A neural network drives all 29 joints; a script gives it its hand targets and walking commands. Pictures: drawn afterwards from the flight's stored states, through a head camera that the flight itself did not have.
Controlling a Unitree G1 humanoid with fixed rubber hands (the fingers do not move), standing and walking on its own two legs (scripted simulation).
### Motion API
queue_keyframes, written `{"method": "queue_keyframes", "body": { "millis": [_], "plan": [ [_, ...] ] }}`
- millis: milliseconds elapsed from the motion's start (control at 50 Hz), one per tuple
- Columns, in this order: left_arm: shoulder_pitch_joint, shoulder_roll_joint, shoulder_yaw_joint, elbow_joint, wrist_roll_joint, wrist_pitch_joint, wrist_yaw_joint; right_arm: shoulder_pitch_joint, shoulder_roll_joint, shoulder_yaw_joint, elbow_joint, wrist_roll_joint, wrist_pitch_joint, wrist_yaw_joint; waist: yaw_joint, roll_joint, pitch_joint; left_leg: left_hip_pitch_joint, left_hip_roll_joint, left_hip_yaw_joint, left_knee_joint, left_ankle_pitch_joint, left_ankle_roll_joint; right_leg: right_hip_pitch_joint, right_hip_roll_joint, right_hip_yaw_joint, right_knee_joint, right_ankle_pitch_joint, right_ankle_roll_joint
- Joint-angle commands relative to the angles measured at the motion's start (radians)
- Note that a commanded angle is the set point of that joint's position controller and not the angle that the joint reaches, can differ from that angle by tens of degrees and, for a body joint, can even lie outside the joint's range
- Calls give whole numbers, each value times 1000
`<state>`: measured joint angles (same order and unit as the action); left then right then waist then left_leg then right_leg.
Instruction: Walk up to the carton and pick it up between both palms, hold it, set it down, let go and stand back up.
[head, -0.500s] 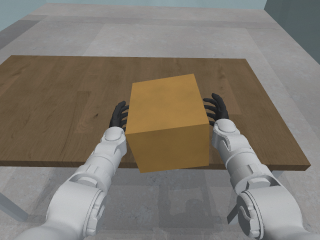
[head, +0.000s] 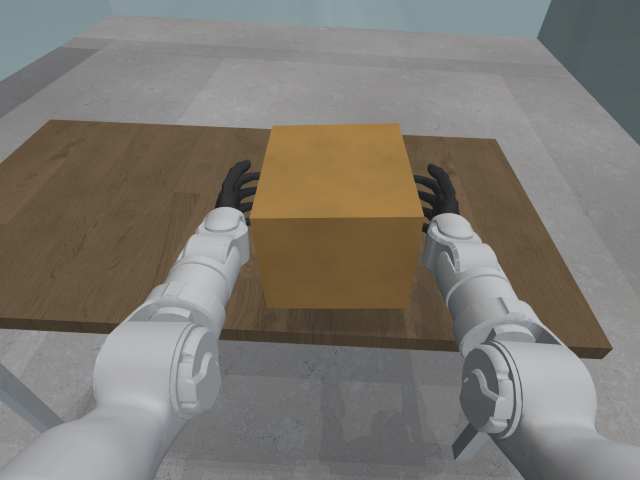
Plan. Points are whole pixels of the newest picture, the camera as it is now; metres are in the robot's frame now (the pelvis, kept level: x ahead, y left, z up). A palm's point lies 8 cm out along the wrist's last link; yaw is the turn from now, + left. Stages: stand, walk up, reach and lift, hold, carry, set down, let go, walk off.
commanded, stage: reach and lift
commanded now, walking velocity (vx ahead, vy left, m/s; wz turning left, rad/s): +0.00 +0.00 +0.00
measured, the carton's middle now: (335, 211) +0.46 -0.03 +0.12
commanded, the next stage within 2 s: hold in 1.12 s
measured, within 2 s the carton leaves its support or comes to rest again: neither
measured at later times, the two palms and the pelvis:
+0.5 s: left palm (229, 237) +0.43 +0.11 +0.11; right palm (434, 230) +0.42 -0.16 +0.12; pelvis +0.03 +0.00 +0.01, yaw +2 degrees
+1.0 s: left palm (202, 244) +0.39 +0.14 +0.13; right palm (421, 238) +0.39 -0.14 +0.13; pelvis +0.02 -0.01 +0.01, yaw +3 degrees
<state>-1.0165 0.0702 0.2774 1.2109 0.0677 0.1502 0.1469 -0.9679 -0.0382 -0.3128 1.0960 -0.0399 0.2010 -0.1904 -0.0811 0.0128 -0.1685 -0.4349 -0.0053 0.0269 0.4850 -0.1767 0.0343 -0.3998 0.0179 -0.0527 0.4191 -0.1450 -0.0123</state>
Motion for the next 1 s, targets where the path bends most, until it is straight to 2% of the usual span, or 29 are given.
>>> {"method": "queue_keyframes", "body": {
  "millis": [0,20,60,80,100,160,180,200,220,240,280,320,400,500,560,620,640,660,720,760,780,840,880,900,920,980],
  "plan": [
    [-824,-783,-234,-318,-40,-41,-161,-862,743,279,-313,86,-106,138,-26,26,-676,395,-17,-71,-60,228,-93,221,62,-9,-82,281,45],
    [-798,-801,-244,-315,-41,-33,-163,-862,746,294,-341,89,-107,134,-28,27,-671,403,-20,-73,-60,221,-90,217,60,-6,-93,265,46],
    [-837,-802,-274,-389,-48,-38,-159,-840,760,308,-342,93,-106,134,-32,41,-675,401,-20,-77,-62,219,-94,212,53,-2,-93,247,41],
    [-848,-821,-320,-466,-62,-45,-151,-811,775,327,-352,106,-108,132,-44,67,-708,432,-14,-84,-50,259,-109,211,57,-3,-86,272,34],
    [-844,-851,-362,-515,-77,-46,-142,-806,777,350,-392,123,-114,130,-59,85,-754,475,-14,-92,-34,317,-121,207,62,-7,-86,315,34],
    [-839,-879,-443,-617,-112,-49,-128,-778,809,427,-478,154,-114,119,-72,91,-829,488,-21,-112,-6,356,-122,220,57,8,-79,365,37],
    [-809,-894,-454,-612,-109,-40,-125,-791,815,463,-528,166,-112,117,-57,93,-836,476,-23,-120,-5,354,-118,229,57,15,-76,363,35],
    [-805,-915,-499,-671,-126,-39,-118,-796,831,493,-580,186,-113,115,-63,93,-880,479,-20,-131,9,372,-120,235,61,18,-64,377,32],
    [-788,-927,-537,-733,-140,-36,-107,-790,836,543,-640,215,-109,112,-55,104,-915,490,-23,-139,22,413,-123,241,67,20,-55,414,32],
    [-782,-940,-590,-792,-159,-25,-96,-770,839,582,-673,243,-96,106,-64,116,-929,502,-19,-152,40,457,-132,239,67,26,-46,447,30],
    [-710,-947,-633,-866,-170,13,-86,-692,844,643,-722,277,-58,94,-69,93,-865,508,-21,-173,44,459,-132,234,72,27,-51,437,32],
    [-677,-939,-654,-921,-169,50,-84,-637,832,668,-749,295,-27,90,-56,76,-807,492,-19,-186,29,436,-130,224,70,31,-59,396,35],
    [-531,-898,-654,-968,-140,121,-111,-574,825,738,-861,328,15,69,-27,16,-721,441,-42,-173,-1,403,-93,309,66,44,-57,478,65],
    [-416,-876,-650,-1052,-93,202,-142,-524,784,772,-943,334,35,53,-6,8,-646,444,-44,-163,-37,417,-95,397,66,42,-63,523,76],
    [-369,-868,-681,-1105,-99,228,-158,-521,787,812,-1038,345,33,34,-3,-5,-649,443,-49,-155,-29,467,-91,462,63,46,-52,639,88],
    [-398,-836,-710,-1193,-106,238,-164,-485,788,814,-1063,343,40,24,-17,5,-643,450,-52,-147,-37,442,-89,476,55,43,-49,645,99],
    [-377,-835,-711,-1191,-102,245,-165,-483,778,812,-1083,333,39,24,-14,1,-630,446,-51,-147,-42,437,-91,474,56,40,-53,626,94],
    [-392,-817,-714,-1194,-100,250,-171,-468,768,789,-1064,319,46,21,-30,7,-599,449,-51,-141,-52,397,-89,466,50,42,-65,591,92],
    [-318,-812,-713,-1186,-87,275,-186,-418,738,779,-1073,298,49,21,-37,3,-554,469,-46,-137,-62,392,-89,461,50,35,-80,550,85],
    [-318,-790,-693,-1165,-66,286,-202,-402,717,753,-1024,283,58,22,-38,9,-489,472,-41,-132,-83,343,-88,444,43,30,-94,481,84],
    [-328,-784,-679,-1164,-59,289,-208,-410,713,743,-1015,270,57,26,-28,2,-491,474,-41,-124,-92,316,-85,437,42,28,-101,432,82],
    [-333,-799,-673,-1141,-47,296,-220,-405,705,707,-965,248,42,36,-46,19,-463,499,-31,-125,-98,298,-91,417,40,12,-114,384,74],
    [-337,-798,-654,-1121,-39,297,-228,-448,710,709,-989,241,25,39,-30,10,-469,495,-35,-113,-98,275,-84,417,34,13,-115,370,80],
    [-340,-798,-652,-1113,-35,298,-231,-444,713,696,-965,232,23,38,-42,9,-453,500,-32,-112,-103,268,-86,420,35,8,-119,361,80],
    [-338,-798,-640,-1103,-27,300,-233,-461,718,695,-967,231,20,40,-30,15,-443,495,-31,-108,-106,255,-83,422,34,7,-122,340,77],
    [-354,-819,-651,-1098,-32,305,-227,-513,701,685,-975,231,-4,54,-27,26,-485,531,-22,-106,-96,282,-90,391,41,-4,-124,306,69]
  ]
}}
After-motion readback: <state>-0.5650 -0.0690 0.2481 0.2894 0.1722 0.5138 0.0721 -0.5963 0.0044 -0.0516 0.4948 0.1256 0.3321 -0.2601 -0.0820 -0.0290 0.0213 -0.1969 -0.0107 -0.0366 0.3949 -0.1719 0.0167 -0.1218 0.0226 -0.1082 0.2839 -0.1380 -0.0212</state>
